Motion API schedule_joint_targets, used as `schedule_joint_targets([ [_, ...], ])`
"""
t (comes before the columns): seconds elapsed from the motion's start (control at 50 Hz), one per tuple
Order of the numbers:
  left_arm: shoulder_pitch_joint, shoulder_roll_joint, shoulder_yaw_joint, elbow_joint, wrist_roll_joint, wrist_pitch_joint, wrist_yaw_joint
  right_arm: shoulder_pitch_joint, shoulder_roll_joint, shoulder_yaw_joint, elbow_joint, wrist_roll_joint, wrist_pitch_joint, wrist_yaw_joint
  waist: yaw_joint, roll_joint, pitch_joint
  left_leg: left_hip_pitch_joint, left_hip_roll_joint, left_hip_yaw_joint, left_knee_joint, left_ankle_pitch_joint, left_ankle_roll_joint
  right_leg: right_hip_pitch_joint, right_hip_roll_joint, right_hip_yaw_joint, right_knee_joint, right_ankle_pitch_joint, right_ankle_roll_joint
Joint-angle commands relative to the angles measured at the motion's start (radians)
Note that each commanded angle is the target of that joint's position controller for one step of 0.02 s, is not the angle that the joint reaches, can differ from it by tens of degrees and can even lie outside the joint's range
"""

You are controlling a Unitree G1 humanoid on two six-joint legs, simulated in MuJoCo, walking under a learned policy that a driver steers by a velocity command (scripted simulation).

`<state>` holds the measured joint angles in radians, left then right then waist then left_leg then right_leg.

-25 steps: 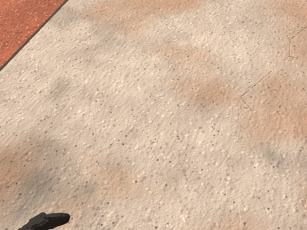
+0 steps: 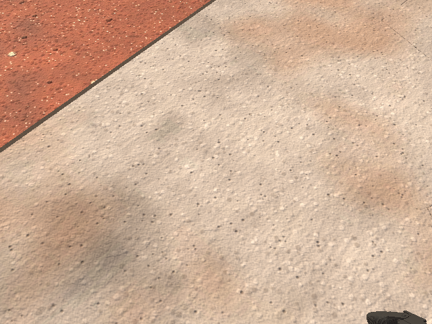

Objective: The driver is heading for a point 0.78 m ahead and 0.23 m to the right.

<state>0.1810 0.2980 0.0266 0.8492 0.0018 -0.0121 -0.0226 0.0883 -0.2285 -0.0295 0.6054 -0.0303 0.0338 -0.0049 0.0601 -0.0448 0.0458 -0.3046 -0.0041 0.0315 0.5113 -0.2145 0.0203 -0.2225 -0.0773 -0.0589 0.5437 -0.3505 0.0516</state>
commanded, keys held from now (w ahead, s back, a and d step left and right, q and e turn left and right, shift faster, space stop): e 0.74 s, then no key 0.04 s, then q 0.22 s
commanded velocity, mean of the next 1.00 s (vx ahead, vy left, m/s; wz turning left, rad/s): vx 0.01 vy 0.00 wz -0.38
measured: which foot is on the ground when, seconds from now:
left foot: down 0.00-0.34, up 0.36-0.92, down 0.94-1.00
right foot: down 0.00-0.10, up 0.12-0.32, down 0.34-1.00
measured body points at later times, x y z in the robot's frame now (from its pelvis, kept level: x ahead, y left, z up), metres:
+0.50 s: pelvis -0.01 -0.06 +0.00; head +0.02 -0.10 +0.45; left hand +0.17 +0.20 -0.09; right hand +0.07 -0.38 -0.12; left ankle +0.02 +0.11 -0.64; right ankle -0.02 -0.13 -0.73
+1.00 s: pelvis +0.03 -0.04 +0.00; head +0.04 -0.05 +0.45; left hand +0.28 +0.12 -0.11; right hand +0.01 -0.35 -0.11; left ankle +0.09 +0.08 -0.74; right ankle -0.02 -0.13 -0.73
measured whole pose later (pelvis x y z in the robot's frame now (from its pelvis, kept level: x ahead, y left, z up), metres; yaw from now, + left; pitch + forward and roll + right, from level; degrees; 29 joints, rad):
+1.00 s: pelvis +0.03 -0.04 +0.00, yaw -26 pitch +0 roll +0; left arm 0.13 0.25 0.02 0.76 0.03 0.01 0.01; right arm 0.17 -0.28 -0.06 0.84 -0.01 -0.02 -0.01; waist -0.01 -0.01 0.03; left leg -0.24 0.00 -0.08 0.47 -0.24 -0.03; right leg -0.22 0.10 0.15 0.50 -0.27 -0.04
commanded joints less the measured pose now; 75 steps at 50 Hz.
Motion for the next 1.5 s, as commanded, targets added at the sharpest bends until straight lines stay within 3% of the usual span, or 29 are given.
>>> schedule_joint_targets([
  [0.02,-0.004,0.138,0.023,-0.057,0.005,0.012,0.013,-0.034,-0.188,-0.057,-0.042,0.009,-0.019,-0.01,-0.025,0.196,-0.139,0.203,0.198,-0.156,-0.102,0.31,0.106,-0.079,-0.009,0.044,-0.044,0.154,0.006],
  [0.1,-0.01,0.135,0.037,-0.061,-0.012,0.025,0.022,0.042,-0.21,-0.078,-0.012,0.015,-0.008,-0.034,-0.064,0.152,-0.109,0.229,0.244,-0.144,-0.092,0.371,0.137,-0.16,0.022,0.021,0.098,0.154,-0.014],
  [0.14,-0.013,0.105,0.041,-0.068,-0.013,0.04,0.023,0.048,-0.203,-0.082,-0.005,0.014,-0.008,-0.046,-0.079,0.216,-0.126,0.238,0.346,-0.206,-0.118,0.471,0.214,-0.224,0.03,0.019,0.296,-0.163,-0.005],
  [0.18,-0.015,0.091,0.053,-0.081,-0.023,0.06,0.021,0.027,-0.199,-0.083,0.003,0.013,-0.019,-0.047,-0.073,0.183,-0.118,0.206,0.405,-0.207,-0.146,0.512,0.256,-0.28,-0.01,0.064,0.478,-0.301,0.002],
  [0.26,0.018,0.082,0.059,-0.08,-0.018,0.082,0.015,-0.09,-0.203,-0.09,0.017,0.023,-0.028,-0.037,-0.029,0.178,-0.122,0.115,0.339,-0.057,-0.131,0.414,0.186,-0.137,-0.009,0.022,0.32,-0.116,-0.005],
  [0.32,0.094,0.09,0.072,-0.068,-0.016,0.083,-0.002,-0.095,-0.192,-0.088,0.047,0.052,-0.015,-0.038,0.011,0.158,-0.144,0.076,0.3,0.035,0.0,0.263,0.099,0.024,0.054,-0.046,0.041,0.109,-0.058],
  [0.34,0.1,0.129,0.086,-0.072,-0.006,0.078,0.004,-0.023,-0.161,-0.084,0.08,0.049,-0.01,-0.035,-0.006,0.037,-0.108,-0.013,0.232,0.104,0.146,0.069,0.021,0.087,0.044,0.043,-0.088,0.265,-0.102],
  [0.36,0.104,0.276,0.116,-0.106,-0.001,0.065,0.028,-0.013,-0.104,-0.064,0.05,-0.002,-0.003,-0.034,-0.039,-0.308,-0.074,-0.32,0.083,0.17,0.487,-0.43,-0.101,0.202,-0.237,0.47,-0.182,0.655,-0.239],
  [0.38,0.112,0.302,0.11,-0.136,0.048,0.037,0.012,-0.115,-0.139,-0.071,0.017,0.013,-0.006,-0.045,0.024,-0.234,-0.143,-0.355,0.003,-0.039,0.671,-0.527,-0.1,0.114,-0.338,0.623,-0.228,0.673,-0.411],
  [0.4,0.073,0.28,0.105,-0.142,0.05,0.013,0.005,-0.123,-0.173,-0.081,0.025,0.034,-0.005,-0.053,0.011,-0.122,-0.119,-0.379,0.019,-0.086,0.72,-0.453,-0.083,0.105,-0.297,0.545,-0.242,0.555,-0.396],
  [0.44,-0.01,0.211,0.09,-0.149,0.0,0.002,0.023,-0.086,-0.193,-0.095,0.067,0.027,-0.007,-0.068,-0.039,-0.042,-0.078,-0.404,0.052,-0.11,0.674,-0.266,-0.065,0.117,-0.198,0.434,-0.224,0.388,-0.281],
  [0.52,0.005,0.161,0.07,-0.165,-0.009,0.009,0.05,-0.026,-0.172,-0.096,0.099,0.033,-0.017,-0.063,-0.054,-0.053,-0.13,-0.347,0.021,-0.121,0.654,-0.113,-0.085,0.16,-0.139,0.371,-0.22,0.491,-0.247],
  [0.78,-0.005,0.183,0.082,-0.199,-0.006,0.033,0.058,-0.038,-0.167,-0.087,0.116,0.036,-0.052,-0.043,-0.024,-0.097,-0.095,-0.233,-0.001,-0.155,0.279,-0.1,-0.128,0.121,-0.09,0.499,-0.205,0.298,-0.271],
  [0.88,-0.044,0.096,0.038,-0.181,0.014,0.037,0.047,0.013,-0.143,-0.065,0.145,0.037,-0.063,-0.016,-0.032,-0.082,-0.137,0.0,0.037,-0.102,0.121,-0.084,-0.102,0.061,-0.091,0.443,-0.15,0.491,-0.266],
  [0.92,-0.033,0.067,0.021,-0.147,0.01,0.032,0.04,0.044,-0.119,-0.05,0.165,0.027,-0.071,-0.002,-0.067,-0.052,-0.111,0.148,0.034,-0.094,-0.146,0.15,-0.07,0.019,-0.051,0.4,-0.149,0.427,-0.214],
  [0.96,0.067,0.094,0.028,-0.119,0.043,0.011,0.036,0.014,-0.243,-0.064,0.144,0.014,-0.071,-0.007,0.014,0.107,-0.106,0.219,0.156,-0.249,-0.114,0.501,0.007,-0.016,0.069,0.296,-0.079,0.17,-0.127],
  [0.98,0.076,0.098,0.032,-0.114,0.041,0.007,0.038,-0.018,-0.25,-0.063,0.146,0.018,-0.066,-0.004,0.038,0.181,-0.1,0.151,0.176,-0.268,-0.103,0.449,0.079,0.008,0.118,0.225,-0.087,0.076,-0.088],
  [1.02,-0.013,0.121,0.04,-0.123,0.031,0.012,0.052,-0.005,-0.215,-0.057,0.154,0.034,-0.065,0.0,-0.017,0.191,-0.099,0.09,0.151,-0.319,-0.16,0.143,0.096,0.047,0.132,0.172,-0.057,0.057,-0.057],
  [1.1,-0.058,0.063,0.039,-0.154,0.001,-0.003,0.048,0.083,-0.235,-0.059,0.177,0.052,-0.062,-0.018,-0.043,0.243,-0.005,0.045,0.17,-0.495,-0.259,-0.452,0.155,-0.072,0.156,0.094,0.014,-0.111,-0.072],
  [1.14,-0.027,0.053,0.043,-0.145,-0.01,-0.038,0.038,0.063,-0.234,-0.061,0.159,0.057,-0.058,-0.029,-0.024,0.241,0.006,0.001,0.156,-0.523,-0.249,-0.454,0.16,-0.017,0.128,0.111,-0.054,-0.057,-0.088],
  [1.18,0.055,0.096,0.063,-0.12,-0.007,-0.061,0.036,-0.039,-0.189,-0.049,0.1,0.056,-0.055,-0.032,0.034,0.133,-0.005,-0.17,0.052,-0.398,-0.096,-0.29,0.09,0.185,0.043,0.209,-0.172,-0.04,-0.131],
  [1.2,0.113,0.146,0.077,-0.104,0.002,-0.061,0.041,-0.059,-0.136,-0.037,0.072,0.056,-0.06,-0.031,0.038,-0.019,-0.029,-0.278,-0.05,-0.243,0.12,-0.21,0.033,0.288,-0.069,0.369,-0.251,-0.044,-0.183],
  [1.22,0.119,0.2,0.089,-0.096,0.011,-0.058,0.037,-0.052,-0.15,-0.037,0.041,0.049,-0.068,-0.027,0.013,-0.156,0.006,-0.392,-0.073,-0.164,0.271,-0.317,0.003,0.303,-0.25,0.563,-0.29,0.207,-0.282],
  [1.24,0.104,0.157,0.08,-0.104,0.014,-0.056,0.043,-0.021,-0.197,-0.054,0.047,0.04,-0.072,-0.023,-0.01,-0.111,0.014,-0.45,-0.013,-0.17,0.438,-0.396,-0.022,0.322,-0.321,0.558,-0.239,0.537,-0.336],
  [1.28,0.065,0.126,0.074,-0.123,0.004,-0.038,0.057,0.029,-0.188,-0.061,0.066,0.057,-0.057,-0.011,-0.036,-0.036,-0.038,-0.473,0.029,-0.149,0.541,-0.335,-0.055,0.37,-0.274,0.378,-0.181,0.796,-0.296],
  [1.32,0.053,0.139,0.077,-0.123,-0.013,-0.012,0.068,-0.027,-0.141,-0.047,0.045,0.067,-0.043,0.009,-0.01,-0.055,-0.016,-0.458,0.042,-0.08,0.473,-0.214,-0.081,0.333,-0.205,0.236,-0.206,0.814,-0.246],
  [1.38,0.048,0.166,0.083,-0.128,-0.007,0.018,0.083,-0.063,-0.101,-0.028,0.003,0.07,-0.04,0.047,-0.001,-0.083,-0.037,-0.288,0.034,-0.005,0.301,-0.057,-0.083,0.236,-0.143,0.093,-0.22,0.773,-0.218],
  [1.44,0.041,0.194,0.088,-0.136,-0.019,0.018,0.082,-0.033,-0.151,-0.048,-0.014,0.057,-0.039,0.064,-0.026,-0.093,-0.08,-0.113,-0.004,0.044,0.167,0.002,-0.037,0.176,-0.147,0.034,-0.145,0.811,-0.19],
  [1.5,0.044,0.154,0.075,-0.141,-0.026,-0.011,0.072,0.184,-0.239,-0.099,0.03,0.046,-0.036,0.043,-0.142,-0.013,-0.177,0.243,-0.057,0.021,-0.037,0.215,0.059,0.011,-0.077,-0.049,0.207,0.718,-0.099],
])
Next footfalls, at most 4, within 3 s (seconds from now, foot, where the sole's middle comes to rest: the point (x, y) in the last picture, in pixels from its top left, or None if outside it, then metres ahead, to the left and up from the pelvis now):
0.34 right None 0.01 -0.14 -0.77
0.94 left None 0.13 0.06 -0.77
1.52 left None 0.26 0.05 -0.77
1.90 right None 0.23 -0.19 -0.77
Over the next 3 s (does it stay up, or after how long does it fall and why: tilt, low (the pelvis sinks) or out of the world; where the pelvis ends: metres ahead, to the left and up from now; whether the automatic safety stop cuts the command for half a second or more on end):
stays up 0.55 -0.24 -0.02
